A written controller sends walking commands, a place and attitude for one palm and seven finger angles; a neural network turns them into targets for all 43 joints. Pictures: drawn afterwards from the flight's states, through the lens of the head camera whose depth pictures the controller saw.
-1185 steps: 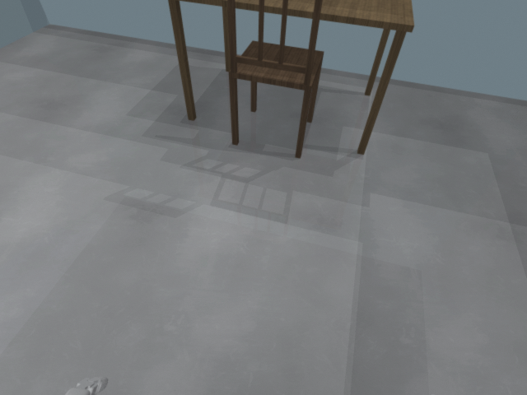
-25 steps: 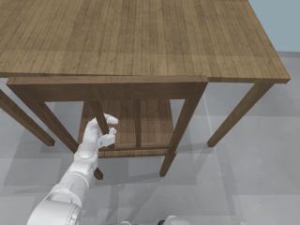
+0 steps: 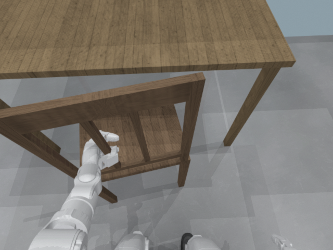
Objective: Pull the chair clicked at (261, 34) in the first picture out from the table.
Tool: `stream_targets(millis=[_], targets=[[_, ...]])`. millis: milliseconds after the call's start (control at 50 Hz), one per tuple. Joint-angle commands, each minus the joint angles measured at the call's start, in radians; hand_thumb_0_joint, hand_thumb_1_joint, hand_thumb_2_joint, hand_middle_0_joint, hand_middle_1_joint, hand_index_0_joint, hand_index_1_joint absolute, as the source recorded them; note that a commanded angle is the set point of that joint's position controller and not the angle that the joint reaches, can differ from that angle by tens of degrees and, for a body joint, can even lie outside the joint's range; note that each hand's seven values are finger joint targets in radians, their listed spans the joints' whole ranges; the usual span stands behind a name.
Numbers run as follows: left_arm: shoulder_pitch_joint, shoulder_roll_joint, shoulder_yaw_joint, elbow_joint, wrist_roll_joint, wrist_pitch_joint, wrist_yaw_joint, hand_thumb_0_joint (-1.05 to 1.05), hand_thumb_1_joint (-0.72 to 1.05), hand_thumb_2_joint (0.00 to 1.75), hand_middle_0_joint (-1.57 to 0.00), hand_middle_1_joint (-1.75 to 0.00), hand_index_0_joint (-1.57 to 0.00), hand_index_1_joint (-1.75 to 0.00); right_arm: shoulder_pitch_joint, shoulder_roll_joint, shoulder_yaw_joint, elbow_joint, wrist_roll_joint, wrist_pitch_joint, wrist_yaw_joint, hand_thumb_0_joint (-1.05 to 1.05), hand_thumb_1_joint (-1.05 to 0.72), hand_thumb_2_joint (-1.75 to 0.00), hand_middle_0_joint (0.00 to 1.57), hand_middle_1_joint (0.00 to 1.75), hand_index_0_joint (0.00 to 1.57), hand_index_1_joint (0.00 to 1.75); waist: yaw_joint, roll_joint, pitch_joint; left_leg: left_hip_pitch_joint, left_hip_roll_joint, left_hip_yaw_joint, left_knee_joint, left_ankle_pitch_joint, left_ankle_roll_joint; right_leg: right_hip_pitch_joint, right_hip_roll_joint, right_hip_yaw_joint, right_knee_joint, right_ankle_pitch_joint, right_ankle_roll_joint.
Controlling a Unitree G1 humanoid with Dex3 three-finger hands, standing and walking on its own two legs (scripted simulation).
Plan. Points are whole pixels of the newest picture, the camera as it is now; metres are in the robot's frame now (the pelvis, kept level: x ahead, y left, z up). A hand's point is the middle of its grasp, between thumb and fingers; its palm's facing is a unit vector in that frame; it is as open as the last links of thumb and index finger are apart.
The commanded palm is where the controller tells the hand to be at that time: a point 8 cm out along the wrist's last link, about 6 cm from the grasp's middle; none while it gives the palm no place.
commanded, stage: step backward, pulling the chair out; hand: left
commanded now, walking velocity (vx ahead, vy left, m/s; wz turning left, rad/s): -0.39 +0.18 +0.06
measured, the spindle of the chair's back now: (105, 147) +0.37 +0.17 -0.06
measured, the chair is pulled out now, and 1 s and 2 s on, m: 0.13 0.43 0.73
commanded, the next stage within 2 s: stop walking, hand still on the chair in 1.44 s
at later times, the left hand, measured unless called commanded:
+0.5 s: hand (97, 223) +0.18 +0.17 -0.07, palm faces -0.14 -0.98 -0.14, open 5.1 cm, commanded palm +0.21 +0.22 -0.08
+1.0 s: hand out of the picture +0.05 +0.21 -0.07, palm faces -0.11 -0.98 -0.18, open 5.1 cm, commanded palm +0.04 +0.26 -0.07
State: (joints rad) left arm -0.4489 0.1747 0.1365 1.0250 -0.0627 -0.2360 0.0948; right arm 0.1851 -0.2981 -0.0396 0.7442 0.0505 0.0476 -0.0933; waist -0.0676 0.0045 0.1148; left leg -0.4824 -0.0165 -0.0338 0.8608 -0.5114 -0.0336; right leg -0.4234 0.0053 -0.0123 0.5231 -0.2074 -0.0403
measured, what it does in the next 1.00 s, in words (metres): walks backwards: left foot, then right foot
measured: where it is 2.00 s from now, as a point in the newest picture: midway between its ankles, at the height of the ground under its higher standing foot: outside the picture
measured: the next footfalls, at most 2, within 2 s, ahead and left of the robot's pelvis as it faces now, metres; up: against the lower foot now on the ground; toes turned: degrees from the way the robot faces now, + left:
left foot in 0.28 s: -0.13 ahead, +0.26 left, +0.00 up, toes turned +0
right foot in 0.50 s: -0.09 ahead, -0.03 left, +0.00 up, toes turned -4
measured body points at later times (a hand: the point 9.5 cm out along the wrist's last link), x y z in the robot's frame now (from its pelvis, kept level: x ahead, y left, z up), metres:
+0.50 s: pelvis -0.13 +0.08 -0.01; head -0.07 +0.08 +0.44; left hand +0.19 +0.22 -0.06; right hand -0.04 -0.13 -0.15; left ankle -0.18 +0.23 -0.74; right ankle -0.13 -0.03 -0.73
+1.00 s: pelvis -0.30 +0.11 -0.01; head -0.20 +0.09 +0.42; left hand +0.06 +0.26 -0.06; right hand -0.22 -0.15 -0.15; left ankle -0.17 +0.26 -0.74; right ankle -0.32 -0.02 -0.74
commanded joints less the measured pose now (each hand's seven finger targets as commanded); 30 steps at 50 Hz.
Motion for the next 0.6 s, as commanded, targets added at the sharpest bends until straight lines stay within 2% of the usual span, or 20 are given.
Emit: stream_targets(millis=[0, 140, 180, 220, 240, 280, 300, 320, 340, 360, 380, 400, 420, 460, 480, 500, 520, 540, 560, 580], targets=[[-0.214, 0.254, -0.001, -0.175, 0.056, 0.004, 0.028, 0.0, 0.9, 0.9, -0.5, -1.45, -0.5, -1.45, 0.027, -0.094, -0.025, -0.086, 0.01, -0.023, -0.003, 0.0, -0.9, -0.9, 0.2, 0.3, 0.2, 0.3, 0.044, -0.05, -0.478, -0.006, 0.027, -0.071, 0.044, -0.016, -0.015, 0.453, -0.382, 0.241, -0.055, 0.859, -0.063], [-0.175, 0.121, -0.102, -0.259, 0.041, 0.074, 0.002, 0.0, 0.9, 0.9, -0.5, -1.45, -0.5, -1.45, 0.045, -0.092, -0.026, -0.132, 0.005, 0.006, -0.014, 0.0, -0.9, -0.9, 0.2, 0.3, 0.2, 0.3, 0.04, -0.191, -0.536, 0.071, 0.027, -0.002, -0.142, 0.006, -0.032, 0.506, -0.359, 0.159, -0.07, 0.82, -0.064], [-0.15, 0.099, -0.125, -0.28, 0.041, 0.083, -0.004, 0.0, 0.9, 0.9, -0.5, -1.45, -0.5, -1.45, 0.047, -0.089, -0.025, -0.144, 0.002, 0.018, -0.026, 0.0, -0.9, -0.9, 0.2, 0.3, 0.2, 0.3, 0.034, -0.213, -0.538, 0.122, 0.032, 0.044, -0.288, 0.066, -0.031, 0.497, -0.318, 0.124, -0.071, 0.781, -0.04], [-0.166, 0.058, -0.169, -0.328, 0.037, 0.079, -0.012, 0.0, 0.9, 0.9, -0.5, -1.45, -0.5, -1.45, 0.062, -0.083, -0.023, -0.158, 0.004, 0.034, -0.037, 0.0, -0.9, -0.9, 0.2, 0.3, 0.2, 0.3, 0.009, -0.217, -0.553, 0.226, 0.059, 0.094, -0.457, 0.244, -0.022, 0.431, -0.267, 0.07, -0.046, 0.656, 0.0], [-0.186, 0.036, -0.193, -0.35, 0.033, 0.072, -0.017, 0.0, 0.9, 0.9, -0.5, -1.45, -0.5, -1.45, 0.058, -0.083, -0.027, -0.166, 0.004, 0.039, -0.042, 0.0, -0.9, -0.9, 0.2, 0.3, 0.2, 0.3, 0.003, -0.19, -0.53, 0.275, 0.086, 0.108, -0.528, 0.354, -0.011, 0.383, -0.211, 0.039, -0.009, 0.589, 0.029], [-0.187, -0.007, -0.234, -0.36, 0.036, 0.058, -0.028, 0.0, 0.9, 0.9, -0.5, -1.45, -0.5, -1.45, 0.052, -0.114, -0.042, -0.195, 0.002, 0.043, -0.046, 0.0, -0.9, -0.9, 0.2, 0.3, 0.2, 0.3, 0.021, -0.05, -0.476, 0.334, 0.209, 0.049, -0.538, 0.539, 0.03, 0.231, -0.091, -0.013, 0.058, 0.344, 0.075], [-0.193, -0.037, -0.253, -0.347, 0.043, 0.047, -0.036, 0.0, 0.9, 0.9, -0.5, -1.45, -0.5, -1.45, 0.058, -0.106, -0.047, -0.192, 0.001, 0.039, -0.036, 0.0, -0.9, -0.9, 0.2, 0.3, 0.2, 0.3, 0.024, -0.018, -0.465, 0.348, 0.244, 0.084, -0.521, 0.577, 0.039, 0.184, -0.062, -0.024, 0.101, 0.247, 0.081], [-0.278, -0.045, -0.267, -0.417, 0.05, 0.026, -0.042, 0.0, 0.9, 0.9, -0.5, -1.45, -0.5, -1.45, 0.026, -0.081, -0.035, -0.212, -0.021, 0.029, -0.036, 0.0, -0.9, -0.9, 0.2, 0.3, 0.2, 0.3, 0.008, 0.19, -0.42, 0.299, 0.26, 0.081, -0.515, 0.628, 0.055, 0.149, -0.065, -0.051, 0.225, 0.221, 0.079], [-0.309, -0.026, -0.26, -0.439, 0.059, 0.012, -0.043, 0.0, 0.9, 0.9, -0.5, -1.45, -0.5, -1.45, 0.001, -0.073, -0.029, -0.214, -0.043, 0.026, -0.028, 0.0, -0.9, -0.9, 0.2, 0.3, 0.2, 0.3, 0.016, 0.344, -0.376, 0.226, 0.303, 0.045, -0.52, 0.649, 0.084, 0.121, -0.067, -0.049, 0.331, -0.002, 0.074], [-0.321, -0.031, -0.251, -0.407, 0.07, 0.001, -0.035, 0.0, 0.9, 0.9, -0.5, -1.45, -0.5, -1.45, -0.002, -0.069, -0.027, -0.194, -0.049, 0.014, -0.016, 0.0, -0.9, -0.9, 0.2, 0.3, 0.2, 0.3, 0.026, 0.392, -0.307, 0.19, 0.336, 0.024, -0.495, 0.707, 0.117, 0.069, -0.046, -0.039, 0.39, -0.157, 0.059], [-0.339, -0.001, -0.221, -0.39, 0.071, -0.01, -0.022, 0.0, 0.9, 0.9, -0.5, -1.45, -0.5, -1.45, 0.001, -0.066, -0.027, -0.178, -0.048, 0.003, -0.012, 0.0, -0.9, -0.9, 0.2, 0.3, 0.2, 0.3, 0.033, 0.352, -0.276, 0.18, 0.355, 0.01, -0.475, 0.723, 0.129, 0.029, -0.041, -0.029, 0.4, -0.221, 0.05], [-0.32, -0.028, -0.222, -0.308, 0.073, -0.022, -0.015, 0.0, 0.9, 0.9, -0.5, -1.45, -0.5, -1.45, 0.033, -0.058, -0.031, -0.14, -0.047, -0.01, -0.006, 0.0, -0.9, -0.9, 0.2, 0.3, 0.2, 0.3, 0.037, 0.261, -0.261, 0.273, 0.358, 0.01, -0.406, 0.854, 0.123, -0.004, -0.045, -0.031, 0.307, -0.209, 0.041], [-0.325, -0.033, -0.219, -0.243, 0.078, -0.038, -0.011, 0.0, 0.9, 0.9, -0.5, -1.45, -0.5, -1.45, 0.07, -0.065, -0.039, -0.108, -0.042, -0.025, 0.002, 0.0, -0.9, -0.9, 0.2, 0.3, 0.2, 0.3, 0.036, 0.169, -0.282, 0.392, 0.343, 0.018, -0.313, 0.99, 0.1, -0.003, -0.047, -0.031, 0.167, -0.117, 0.033], [-0.397, -0.017, -0.211, -0.182, 0.093, -0.072, -0.008, 0.0, 0.9, 0.9, -0.5, -1.45, -0.5, -1.45, 0.114, -0.064, -0.041, -0.038, -0.031, -0.049, 0.007, 0.0, -0.9, -0.9, 0.2, 0.3, 0.2, 0.3, 0.022, 0.071, -0.373, 0.503, 0.285, 0.052, -0.154, 1.024, 0.046, 0.113, -0.051, -0.043, -0.066, 0.225, 0.024], [-0.401, 0.015, -0.206, -0.141, 0.102, -0.08, -0.009, 0.0, 0.9, 0.9, -0.5, -1.45, -0.5, -1.45, 0.123, -0.06, -0.038, -0.02, -0.034, -0.053, -0.001, 0.0, -0.9, -0.9, 0.2, 0.3, 0.2, 0.3, 0.014, 0.024, -0.383, 0.382, 0.244, 0.082, -0.093, 0.856, 0.016, 0.247, -0.119, 0.025, -0.077, 0.569, -0.001], [-0.383, 0.032, -0.207, -0.116, 0.104, -0.085, -0.013, 0.0, 0.9, 0.9, -0.5, -1.45, -0.5, -1.45, 0.118, -0.044, -0.032, -0.018, -0.038, -0.051, -0.013, 0.0, -0.9, -0.9, 0.2, 0.3, 0.2, 0.3, 0.011, -0.104, -0.364, 0.183, 0.156, 0.087, -0.041, 0.418, -0.016, 0.365, -0.222, 0.15, -0.064, 0.869, -0.05], [-0.344, 0.066, -0.173, -0.093, 0.096, -0.073, -0.014, 0.0, 0.9, 0.9, -0.5, -1.45, -0.5, -1.45, 0.092, -0.038, -0.029, -0.021, -0.031, -0.056, -0.02, 0.0, -0.9, -0.9, 0.2, 0.3, 0.2, 0.3, 0.027, -0.214, -0.359, 0.065, 0.095, 0.037, 0.012, 0.04, -0.023, 0.367, -0.328, 0.243, -0.057, 0.984, -0.103], [-0.34, 0.095, -0.139, -0.087, 0.091, -0.065, -0.012, 0.0, 0.9, 0.9, -0.5, -1.45, -0.5, -1.45, 0.064, -0.042, -0.032, -0.018, -0.025, -0.071, -0.023, 0.0, -0.9, -0.9, 0.2, 0.3, 0.2, 0.3, 0.044, -0.312, -0.381, 0.014, 0.085, -0.02, 0.061, -0.032, -0.017, 0.384, -0.356, 0.236, -0.038, 0.983, -0.11], [-0.361, 0.115, -0.118, -0.094, 0.091, -0.067, -0.011, 0.0, 0.9, 0.9, -0.5, -1.45, -0.5, -1.45, 0.031, -0.046, -0.032, -0.024, -0.024, -0.081, -0.025, 0.0, -0.9, -0.9, 0.2, 0.3, 0.2, 0.3, 0.052, -0.314, -0.391, 0.009, 0.089, -0.048, 0.076, -0.027, -0.011, 0.367, -0.36, 0.228, -0.03, 0.911, -0.111], [-0.349, 0.12, -0.115, -0.097, 0.088, -0.065, -0.009, 0.0, 0.9, 0.9, -0.5, -1.45, -0.5, -1.45, 0.027, -0.048, -0.026, -0.015, -0.026, -0.082, -0.029, 0.0, -0.9, -0.9, 0.2, 0.3, 0.2, 0.3, 0.044, -0.252, -0.414, 0.022, 0.087, -0.056, 0.018, -0.007, -0.01, 0.376, -0.357, 0.202, -0.022, 0.869, -0.113]])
